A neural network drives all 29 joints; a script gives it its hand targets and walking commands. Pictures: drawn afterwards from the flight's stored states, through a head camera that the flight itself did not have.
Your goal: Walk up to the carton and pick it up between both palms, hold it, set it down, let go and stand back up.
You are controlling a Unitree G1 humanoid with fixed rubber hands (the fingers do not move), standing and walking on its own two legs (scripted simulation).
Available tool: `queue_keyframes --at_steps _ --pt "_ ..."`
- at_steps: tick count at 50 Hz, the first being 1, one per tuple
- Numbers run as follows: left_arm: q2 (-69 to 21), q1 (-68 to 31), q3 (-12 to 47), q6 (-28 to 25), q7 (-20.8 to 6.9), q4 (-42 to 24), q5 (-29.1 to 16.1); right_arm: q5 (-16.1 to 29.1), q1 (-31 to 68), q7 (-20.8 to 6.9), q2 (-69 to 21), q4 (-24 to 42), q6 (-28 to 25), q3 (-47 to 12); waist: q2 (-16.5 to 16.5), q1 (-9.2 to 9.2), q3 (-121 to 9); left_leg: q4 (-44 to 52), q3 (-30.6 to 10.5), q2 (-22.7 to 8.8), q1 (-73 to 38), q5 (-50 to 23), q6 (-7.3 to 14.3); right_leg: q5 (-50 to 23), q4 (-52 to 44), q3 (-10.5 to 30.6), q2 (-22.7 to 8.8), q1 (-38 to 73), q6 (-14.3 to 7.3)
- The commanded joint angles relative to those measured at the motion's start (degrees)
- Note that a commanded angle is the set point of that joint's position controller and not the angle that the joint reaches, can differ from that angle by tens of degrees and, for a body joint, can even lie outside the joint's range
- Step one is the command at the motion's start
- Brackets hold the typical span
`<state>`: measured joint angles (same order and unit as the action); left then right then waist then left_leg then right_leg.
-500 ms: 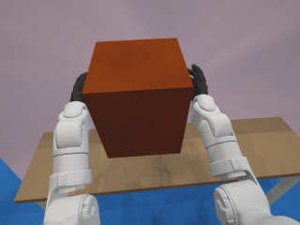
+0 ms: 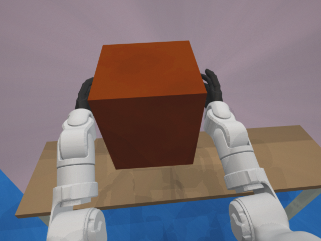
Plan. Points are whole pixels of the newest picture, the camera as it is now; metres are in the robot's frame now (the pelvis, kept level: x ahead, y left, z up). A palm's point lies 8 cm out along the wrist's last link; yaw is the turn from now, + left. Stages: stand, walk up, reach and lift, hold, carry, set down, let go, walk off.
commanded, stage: hold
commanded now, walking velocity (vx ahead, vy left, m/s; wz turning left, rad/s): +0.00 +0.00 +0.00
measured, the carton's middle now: (150, 108) +0.39 +0.01 +0.17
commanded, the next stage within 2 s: set down in 0.58 s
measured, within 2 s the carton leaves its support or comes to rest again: neither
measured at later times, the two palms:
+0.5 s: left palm (85, 111) +0.36 +0.17 +0.19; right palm (212, 102) +0.37 -0.14 +0.20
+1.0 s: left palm (86, 120) +0.37 +0.18 +0.15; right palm (205, 111) +0.37 -0.12 +0.17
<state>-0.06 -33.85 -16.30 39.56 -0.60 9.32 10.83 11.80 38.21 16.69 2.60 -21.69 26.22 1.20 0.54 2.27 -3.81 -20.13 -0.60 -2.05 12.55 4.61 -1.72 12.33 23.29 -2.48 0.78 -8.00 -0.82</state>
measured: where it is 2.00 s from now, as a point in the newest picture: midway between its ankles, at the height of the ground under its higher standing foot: outside the picture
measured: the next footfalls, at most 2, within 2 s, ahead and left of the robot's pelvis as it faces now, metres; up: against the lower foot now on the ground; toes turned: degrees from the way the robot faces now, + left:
none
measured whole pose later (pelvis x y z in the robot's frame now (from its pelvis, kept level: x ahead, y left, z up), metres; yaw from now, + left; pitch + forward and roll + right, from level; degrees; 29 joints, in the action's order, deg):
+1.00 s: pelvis +0.00 +0.00 +0.00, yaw +0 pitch -5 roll +0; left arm -1.9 -33.8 -24.2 25.6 -6.0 19.6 17.3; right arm -4.7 37.7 11.4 -6.2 -34.1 8.7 9.9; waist 2.9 2.1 -0.7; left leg -18.0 -0.1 -2.1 9.4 4.1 -1.8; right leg 12.4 22.7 -2.0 0.8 -5.7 -0.8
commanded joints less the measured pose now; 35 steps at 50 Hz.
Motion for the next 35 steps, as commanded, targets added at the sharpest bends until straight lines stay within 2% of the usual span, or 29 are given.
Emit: queue_keyframes --at_steps 1,6,9,19,29,30,32,35 --pt "-32.5 -41.6 28.5 -5.4 -8.5 -13.3 -6.9 6.0 42.3 -8.4 -35.0 14.1 -5.2 -24.2 2.5 2.63 -26.8 0.1 0.1 5.0 -22.7 -6.1 1.9 -11.8 -9.0 0.4 1.3 5.1 6.1" --pt "-32.5 -41.3 28.5 -5.4 -8.4 -12.7 -7.0 6.1 43.2 -8.4 -35.1 14.9 -5.3 -24.5 3.1 2.31 -27.5 0.1 0.1 4.8 -23.2 -6.3 2.0 -11.9 -9.1 0.4 1.4 5.0 6.1" --pt "-32.7 -41.7 29.1 -5.4 -8.3 -14.5 -7.1 6.6 42.4 -8.3 -35.0 14.9 -5.3 -24.9 2.2 2.46 -28.0 -0.4 0.1 4.8 -23.8 -7.8 1.8 -13.7 -8.7 0.3 1.4 5.2 6.2" --pt "-32.7 -41.8 28.7 -5.5 -8.3 -12.7 -7.2 6.0 43.2 -8.5 -35.4 14.5 -5.4 -24.3 2.6 2.55 -27.4 0.1 0.0 4.9 -22.6 -5.9 2.0 -11.1 -9.2 0.4 1.4 4.7 5.9" --pt "-32.3 -41.4 28.7 -5.4 -8.3 -14.4 -7.0 6.4 42.0 -8.3 -34.9 14.9 -5.2 -24.9 2.5 2.36 -27.7 -0.3 0.1 4.9 -23.3 -7.4 1.9 -13.3 -8.8 0.4 1.5 5.7 6.2" --pt "-29.8 -41.6 25.3 -5.3 -8.9 -7.1 -4.8 3.7 44.3 -8.6 -35.1 12.2 -6.6 -23.0 4.1 0.86 -25.0 0.6 1.2 5.3 -20.5 -3.7 2.7 -14.6 -9.1 1.0 1.2 6.1 5.9" --pt "-30.3 -42.6 24.4 -6.7 -9.6 -7.0 -4.4 2.4 44.8 -9.0 -36.3 11.6 -8.1 -22.1 4.1 1.02 -26.1 1.1 1.4 5.5 -19.8 -2.8 2.8 -16.0 -8.3 0.9 0.9 7.6 6.1" --pt "-30.8 -42.5 24.7 -9.4 -10.3 -5.7 -3.9 -0.3 46.4 -9.5 -36.7 14.0 -12.1 -20.6 3.7 0.82 -27.8 1.2 1.7 5.2 -21.1 -3.9 2.2 -16.8 -7.9 0.6 0.8 8.7 6.3"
